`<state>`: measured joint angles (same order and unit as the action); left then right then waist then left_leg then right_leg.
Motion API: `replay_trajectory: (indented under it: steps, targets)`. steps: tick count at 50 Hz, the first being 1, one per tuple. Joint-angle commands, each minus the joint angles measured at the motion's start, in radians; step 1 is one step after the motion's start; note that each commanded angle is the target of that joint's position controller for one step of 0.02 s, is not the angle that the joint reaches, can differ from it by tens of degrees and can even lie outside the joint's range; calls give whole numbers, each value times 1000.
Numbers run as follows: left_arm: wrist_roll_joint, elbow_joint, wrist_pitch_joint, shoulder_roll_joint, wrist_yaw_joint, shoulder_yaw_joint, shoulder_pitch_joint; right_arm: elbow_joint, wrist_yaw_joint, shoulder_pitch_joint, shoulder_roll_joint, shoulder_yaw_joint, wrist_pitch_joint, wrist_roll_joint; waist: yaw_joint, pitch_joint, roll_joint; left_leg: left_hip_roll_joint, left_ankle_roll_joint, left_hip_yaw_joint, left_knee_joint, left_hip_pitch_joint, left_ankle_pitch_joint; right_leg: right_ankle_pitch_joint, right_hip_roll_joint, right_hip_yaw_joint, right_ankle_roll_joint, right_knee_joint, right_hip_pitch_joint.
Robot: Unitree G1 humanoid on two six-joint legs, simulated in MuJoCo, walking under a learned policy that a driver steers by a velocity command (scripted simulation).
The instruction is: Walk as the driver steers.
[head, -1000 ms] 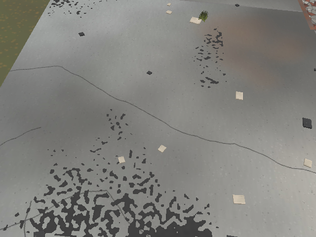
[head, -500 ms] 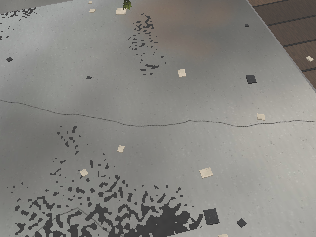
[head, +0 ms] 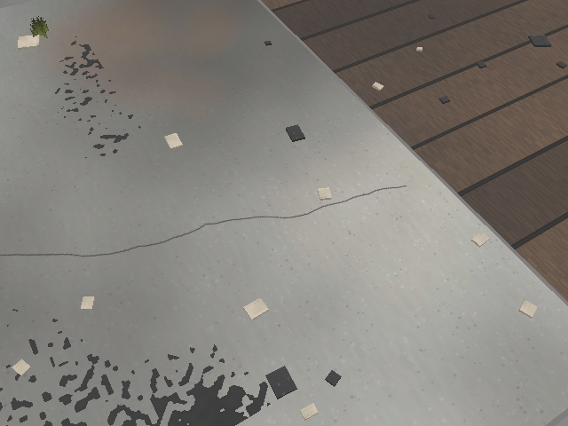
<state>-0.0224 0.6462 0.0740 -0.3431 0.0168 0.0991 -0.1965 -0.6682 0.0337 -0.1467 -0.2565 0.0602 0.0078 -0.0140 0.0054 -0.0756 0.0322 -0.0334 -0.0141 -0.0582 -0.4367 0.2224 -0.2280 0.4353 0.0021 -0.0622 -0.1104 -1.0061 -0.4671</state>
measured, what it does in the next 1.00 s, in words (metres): walks ahead: right foot, then left foot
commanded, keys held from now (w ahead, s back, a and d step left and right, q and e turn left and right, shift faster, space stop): no key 0.56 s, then w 0.44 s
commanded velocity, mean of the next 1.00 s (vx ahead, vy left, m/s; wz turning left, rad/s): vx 0.12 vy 0.00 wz -0.11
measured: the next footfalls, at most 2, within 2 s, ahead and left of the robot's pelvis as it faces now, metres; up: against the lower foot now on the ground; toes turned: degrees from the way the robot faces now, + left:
right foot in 0.14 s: +0.03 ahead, -0.15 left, +0.00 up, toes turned -2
left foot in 0.48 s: +0.03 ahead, +0.10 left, +0.00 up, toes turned -4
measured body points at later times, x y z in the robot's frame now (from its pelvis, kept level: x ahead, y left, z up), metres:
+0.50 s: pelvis +0.00 -0.05 -0.01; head +0.01 -0.05 +0.44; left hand +0.18 +0.18 -0.11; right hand +0.09 -0.33 -0.12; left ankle -0.01 +0.10 -0.74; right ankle -0.01 -0.14 -0.74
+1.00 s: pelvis +0.09 -0.05 +0.00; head +0.11 -0.07 +0.45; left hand +0.10 +0.22 -0.13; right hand +0.22 -0.32 -0.11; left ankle +0.10 +0.08 -0.66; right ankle -0.01 -0.14 -0.74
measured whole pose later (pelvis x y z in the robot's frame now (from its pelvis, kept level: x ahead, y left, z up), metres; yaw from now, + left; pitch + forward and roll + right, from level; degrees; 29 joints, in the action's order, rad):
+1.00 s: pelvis +0.09 -0.05 +0.00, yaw -4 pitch +1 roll +0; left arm -0.01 0.91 -0.08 -0.25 -0.02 0.05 -0.41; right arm -0.73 -0.02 -0.22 -0.29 0.04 -0.08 0.03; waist -0.05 0.00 -0.03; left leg -0.04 -0.03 -0.01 -1.12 0.55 -0.37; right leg 0.33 0.03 -0.01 0.04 -0.34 -0.04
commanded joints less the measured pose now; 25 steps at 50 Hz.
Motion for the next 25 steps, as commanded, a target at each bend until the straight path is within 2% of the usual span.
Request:
replay_trajectory:
  steps: [1,4,5,6,7,8,9,10,11,12,13,16,18,20,22,23,24,25]
  targets:
    - [10,-108,-21,-33,-8,-7,68,54,-7,19,-210,58,-2,10,33,148,-209,-241,-226,156,94,-148,428,24,-14,51,10,161,30]
    - [8,-90,-19,-46,-14,-4,25,37,-19,19,-219,56,-1,32,15,149,-214,-248,-214,155,55,-131,425,-59,5,83,43,360,138]
    - [9,-73,-19,-41,-17,-4,-11,32,-20,30,-214,52,-1,42,-9,148,-204,-237,-192,142,24,-105,406,-159,15,99,67,490,210]
    - [11,-58,-21,-46,-18,-2,-43,16,-20,13,-191,42,-3,49,-26,146,-183,-215,-147,120,-12,-54,347,-274,26,100,98,630,312]
    - [15,-61,-22,-81,-13,3,-58,-7,-25,-44,-146,25,-12,33,-17,175,-89,-169,-62,70,-87,44,199,-436,-42,-3,128,672,460]
    - [25,-86,-21,-171,3,14,-59,17,-37,-68,-68,-7,-21,-31,25,217,213,-62,51,-31,-308,233,-264,-819,-301,-293,223,631,589]
    - [56,-87,-41,-120,-5,-4,-35,35,-22,18,-120,10,-15,-8,-36,199,200,-34,83,57,-428,245,-432,-746,-378,-344,393,651,402]
    - [59,-83,-60,-93,-13,-13,2,29,-13,32,-170,25,-5,15,-31,152,137,-44,91,82,-515,248,-409,-650,-326,-292,402,675,361]
    - [51,-66,-73,-73,-14,-19,37,16,-10,21,-170,30,2,18,-15,129,133,-46,92,96,-537,262,-353,-582,-272,-237,361,679,349]
    - [43,-61,-80,-74,-14,-21,59,-8,-4,0,-169,35,10,14,-9,118,117,-47,97,102,-545,269,-307,-554,-243,-206,332,680,351]
    - [35,-53,-85,-70,-12,-24,79,-16,0,-16,-168,37,16,9,0,106,112,-46,106,108,-556,255,-258,-615,-233,-186,326,677,333]
    - [36,-30,-85,-24,-6,-40,94,-39,-3,-53,-123,24,16,19,13,129,103,-41,120,97,-479,178,-184,-649,-190,-120,321,666,329]
    - [36,-15,-80,-26,-6,-39,93,-36,-3,-20,-103,13,15,17,-9,121,102,-37,118,84,-358,135,-184,-608,-182,-122,320,657,331]
    - [36,6,-75,-36,-7,-37,85,-35,-2,-11,-107,10,13,18,-21,120,99,-31,114,79,-262,97,-197,-562,-196,-156,333,651,334]
    - [29,23,-74,-26,-9,-43,102,-53,-2,-43,-107,8,10,19,-1,114,87,-22,100,71,-113,25,-105,-486,-189,-173,322,645,309]
    - [22,36,-75,-16,-10,-47,105,-65,-4,-68,-102,4,6,12,22,106,68,-19,85,67,24,-47,39,-429,-171,-164,293,643,276]
    - [26,55,-82,-4,-11,-51,71,-69,-3,-75,-128,5,2,-3,17,112,27,-45,68,106,57,-127,186,-365,-144,-155,247,643,237]
    - [42,64,-90,-2,-16,-52,44,-62,0,-78,-183,12,1,-6,-15,115,-50,-98,40,150,30,-161,326,-280,-92,-114,204,621,211]
Velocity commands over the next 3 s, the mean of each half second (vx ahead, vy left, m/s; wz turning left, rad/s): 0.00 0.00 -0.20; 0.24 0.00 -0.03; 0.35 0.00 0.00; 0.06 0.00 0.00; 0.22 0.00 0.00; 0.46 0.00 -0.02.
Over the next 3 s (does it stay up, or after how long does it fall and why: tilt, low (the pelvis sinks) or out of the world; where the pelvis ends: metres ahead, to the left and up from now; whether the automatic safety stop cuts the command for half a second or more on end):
stays up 0.75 -0.04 -0.01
